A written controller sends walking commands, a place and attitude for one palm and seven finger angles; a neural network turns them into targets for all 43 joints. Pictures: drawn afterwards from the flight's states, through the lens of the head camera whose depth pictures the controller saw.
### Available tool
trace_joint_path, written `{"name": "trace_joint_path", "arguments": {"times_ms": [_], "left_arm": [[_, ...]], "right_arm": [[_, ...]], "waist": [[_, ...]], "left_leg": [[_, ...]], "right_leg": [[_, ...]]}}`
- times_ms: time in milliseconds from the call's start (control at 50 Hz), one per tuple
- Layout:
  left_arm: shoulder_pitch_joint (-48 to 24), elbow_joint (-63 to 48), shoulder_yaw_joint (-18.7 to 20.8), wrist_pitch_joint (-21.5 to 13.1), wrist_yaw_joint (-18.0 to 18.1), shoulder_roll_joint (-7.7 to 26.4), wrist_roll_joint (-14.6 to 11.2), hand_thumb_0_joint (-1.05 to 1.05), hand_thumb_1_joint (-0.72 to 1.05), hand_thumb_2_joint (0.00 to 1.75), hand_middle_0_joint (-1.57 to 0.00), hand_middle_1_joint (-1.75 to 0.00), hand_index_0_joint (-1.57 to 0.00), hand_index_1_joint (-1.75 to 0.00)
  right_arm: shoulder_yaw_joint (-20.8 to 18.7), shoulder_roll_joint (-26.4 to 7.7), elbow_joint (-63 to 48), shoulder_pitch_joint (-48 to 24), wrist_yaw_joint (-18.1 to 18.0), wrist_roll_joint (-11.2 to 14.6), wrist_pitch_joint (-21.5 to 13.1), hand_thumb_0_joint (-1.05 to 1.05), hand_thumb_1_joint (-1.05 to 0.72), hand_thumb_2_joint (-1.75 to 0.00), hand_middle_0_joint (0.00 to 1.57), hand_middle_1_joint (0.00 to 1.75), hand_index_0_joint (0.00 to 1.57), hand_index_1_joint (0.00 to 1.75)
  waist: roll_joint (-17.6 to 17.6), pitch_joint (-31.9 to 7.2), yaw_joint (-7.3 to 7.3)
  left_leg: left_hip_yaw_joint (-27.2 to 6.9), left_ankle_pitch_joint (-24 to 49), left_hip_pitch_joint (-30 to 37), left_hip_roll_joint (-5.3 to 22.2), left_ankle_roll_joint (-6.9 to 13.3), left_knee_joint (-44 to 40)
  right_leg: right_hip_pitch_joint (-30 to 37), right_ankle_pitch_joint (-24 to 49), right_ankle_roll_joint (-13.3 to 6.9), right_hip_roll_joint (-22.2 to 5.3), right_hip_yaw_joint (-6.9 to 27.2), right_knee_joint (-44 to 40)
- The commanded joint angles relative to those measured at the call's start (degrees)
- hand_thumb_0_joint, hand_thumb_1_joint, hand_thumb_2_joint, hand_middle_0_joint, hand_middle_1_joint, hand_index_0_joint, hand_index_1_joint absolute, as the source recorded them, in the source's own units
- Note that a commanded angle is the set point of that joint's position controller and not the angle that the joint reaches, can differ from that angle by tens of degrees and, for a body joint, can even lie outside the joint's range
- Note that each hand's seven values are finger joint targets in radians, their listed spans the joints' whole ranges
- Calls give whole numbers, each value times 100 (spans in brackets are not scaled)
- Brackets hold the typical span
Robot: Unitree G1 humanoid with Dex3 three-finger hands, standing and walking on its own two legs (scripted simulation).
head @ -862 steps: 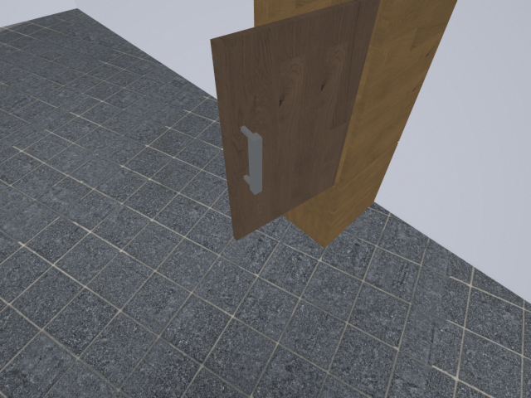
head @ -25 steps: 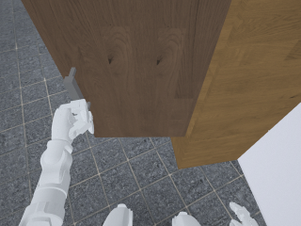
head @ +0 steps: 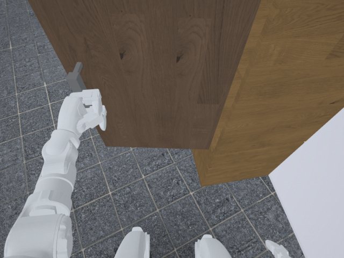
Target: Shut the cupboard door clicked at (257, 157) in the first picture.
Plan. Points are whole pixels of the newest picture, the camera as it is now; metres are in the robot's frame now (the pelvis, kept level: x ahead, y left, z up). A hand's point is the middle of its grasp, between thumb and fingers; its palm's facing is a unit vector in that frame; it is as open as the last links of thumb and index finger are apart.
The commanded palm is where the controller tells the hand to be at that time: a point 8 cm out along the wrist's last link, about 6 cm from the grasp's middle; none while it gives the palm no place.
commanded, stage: push the door shut along its arc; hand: left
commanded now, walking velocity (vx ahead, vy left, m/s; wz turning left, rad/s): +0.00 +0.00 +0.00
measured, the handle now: (87, 95) +0.49 +0.23 +0.06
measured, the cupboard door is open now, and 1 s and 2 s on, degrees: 78 64 52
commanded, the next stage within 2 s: pull the fist back off the door in 1.40 s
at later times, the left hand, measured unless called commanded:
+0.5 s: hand (105, 95) +0.48 +0.18 +0.07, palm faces -0.22 -0.97 -0.03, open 3.1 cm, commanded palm +0.49 +0.20 +0.07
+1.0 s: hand (126, 79) +0.53 +0.13 +0.08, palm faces -0.35 -0.94 -0.04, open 3.0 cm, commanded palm +0.54 +0.16 +0.07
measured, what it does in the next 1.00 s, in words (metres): stands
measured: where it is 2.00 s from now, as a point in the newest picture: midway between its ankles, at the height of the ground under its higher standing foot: outside the picture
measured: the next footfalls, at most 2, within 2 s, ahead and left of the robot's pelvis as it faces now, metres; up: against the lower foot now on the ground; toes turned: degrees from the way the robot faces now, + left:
none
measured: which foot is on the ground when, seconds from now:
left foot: down 0.00-1.00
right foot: down 0.00-1.00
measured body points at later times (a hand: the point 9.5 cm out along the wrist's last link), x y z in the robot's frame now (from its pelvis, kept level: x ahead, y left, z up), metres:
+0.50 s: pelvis -0.01 +0.01 -0.02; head +0.11 +0.03 +0.41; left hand +0.49 +0.23 +0.08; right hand +0.03 -0.26 -0.13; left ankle +0.06 +0.13 -0.65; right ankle +0.01 -0.12 -0.65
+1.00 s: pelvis +0.00 +0.02 -0.03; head +0.14 +0.02 +0.40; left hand +0.55 +0.18 +0.08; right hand -0.01 -0.24 -0.14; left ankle +0.06 +0.13 -0.65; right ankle +0.01 -0.12 -0.65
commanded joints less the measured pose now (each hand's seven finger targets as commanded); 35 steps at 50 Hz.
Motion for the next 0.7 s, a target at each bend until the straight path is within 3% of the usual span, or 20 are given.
{"name": "trace_joint_path", "arguments": {"times_ms": [0, 60, 120, 220, 260, 280, 300, 360, 400, 460, 520, 540, 560, 600, 680], "left_arm": [[-2914, -695, 221, -330, -186, 1237, -66, 0, 90, 90, -130, -150, -130, -150], [-3195, -570, 214, -308, -322, 1281, -94, 0, 90, 90, -130, -150, -130, -150], [-3558, -277, 116, -225, -421, 1257, -85, 0, 90, 90, -130, -150, -130, -150], [-4099, 91, 153, -133, -509, 1495, 13, 0, 90, 90, -130, -150, -130, -150], [-4287, 103, 73, -120, -561, 1420, 24, 0, 90, 90, -130, -150, -130, -150], [-4353, 155, 166, -114, -563, 1549, 59, 0, 90, 90, -130, -150, -130, -150], [-4391, 179, 65, -86, -587, 1448, 69, 0, 90, 90, -130, -150, -130, -150], [-4583, 288, 151, -33, -625, 1604, 109, 0, 90, 90, -130, -150, -130, -150], [-4834, 314, -20, 7, -661, 1474, 155, 0, 90, 90, -130, -150, -130, -150], [-5183, 337, -21, 51, -646, 1553, 216, 0, 90, 90, -130, -150, -130, -150], [-5210, 402, 43, 123, -630, 1622, 264, 0, 90, 90, -130, -150, -130, -150], [-5436, 332, -37, 103, -646, 1549, 264, 0, 90, 90, -130, -150, -130, -150], [-5474, 367, -75, 120, -661, 1511, 278, 0, 90, 90, -130, -150, -130, -150], [-5497, 455, 116, 165, -648, 1745, 297, 0, 90, 90, -130, -150, -130, -150], [-5760, 480, 266, 189, -569, 1904, 358, 0, 90, 90, -130, -150, -130, -150]], "right_arm": [[-348, -889, -494, 331, -82, 36, -168, 0, -90, -90, 20, 30, 20, 30], [-353, -924, -460, 423, -72, 36, -171, 0, -90, -90, 20, 30, 20, 30], [-336, -946, -406, 499, -62, 41, -171, 0, -90, -90, 20, 30, 20, 30], [-329, -1027, -321, 631, -58, 42, -198, 0, -90, -90, 20, 30, 20, 30], [-332, -1043, -310, 687, -37, 32, -229, 0, -90, -90, 20, 30, 20, 30], [-348, -1062, -287, 721, -37, 18, -233, 0, -90, -90, 20, 30, 20, 30], [-337, -1056, -294, 762, -18, 20, -244, 0, -90, -90, 20, 30, 20, 30], [-334, -1100, -263, 849, -1, 3, -248, 0, -90, -90, 20, 30, 20, 30], [-334, -1093, -238, 890, 14, 3, -261, 0, -90, -90, 20, 30, 20, 30], [-334, -1130, -179, 975, 15, -10, -274, 0, -90, -90, 20, 30, 20, 30], [-336, -1150, -195, 1053, 43, -34, -285, 0, -90, -90, 20, 30, 20, 30], [-342, -1147, -154, 1108, 37, -50, -299, 0, -90, -90, 20, 30, 20, 30], [-335, -1134, -149, 1104, 54, -50, -304, 0, -90, -90, 20, 30, 20, 30], [-328, -1165, -147, 1152, 51, -61, -287, 0, -90, -90, 20, 30, 20, 30], [-308, -1144, -157, 1237, 78, -96, -286, 0, -90, -90, 20, 30, 20, 30]], "waist": [[-4, -2029, -347], [151, -2324, -374], [111, -2183, -494], [165, -2180, -659], [376, -2384, -677], [423, -2415, -670], [443, -2489, -699], [477, -2564, -748], [586, -2494, -831], [682, -2581, -932], [733, -2739, -912], [794, -2821, -985], [955, -2841, -961], [824, -2779, -970], [922, -2908, -987]], "left_leg": [[-232, 511, 1433, -225, 234, -606], [-281, 673, 1569, -221, 237, -545], [-317, 533, 1444, -206, 252, -502], [-373, 281, 1297, -177, 269, -402], [-434, 357, 1500, -176, 254, -375], [-450, 382, 1531, -162, 244, -361], [-457, 444, 1571, -168, 251, -348], [-514, 517, 1628, -139, 247, -284], [-558, 407, 1685, -132, 239, -295], [-632, 515, 1843, -101, 231, -250], [-678, 565, 1942, -95, 212, -251], [-708, 700, 2077, -99, 224, -216], [-728, 717, 2167, -91, 197, -227], [-739, 730, 2089, -71, 196, -224], [-738, 948, 2099, -69, 201, -135]], "right_leg": [[315, 1045, -89, 153, 306, -1017], [240, 1155, -112, 169, 280, -929], [12, 966, -109, 201, 257, -928], [-375, 649, -115, 227, 242, -872], [-553, 668, -138, 240, 188, -779], [-606, 672, -144, 239, 177, -763], [-630, 702, -145, 251, 168, -747], [-824, 718, -153, 265, 128, -681], [-1028, 617, -155, 275, 95, -665], [-1253, 676, -164, 281, 59, -608], [-1298, 675, -181, 292, 19, -576], [-1398, 746, -184, 296, 2, -541], [-1464, 745, -188, 289, -3, -542], [-1436, 758, -195, 300, -17, -537], [-1448, 865, -189, 319, -19, -489]]}}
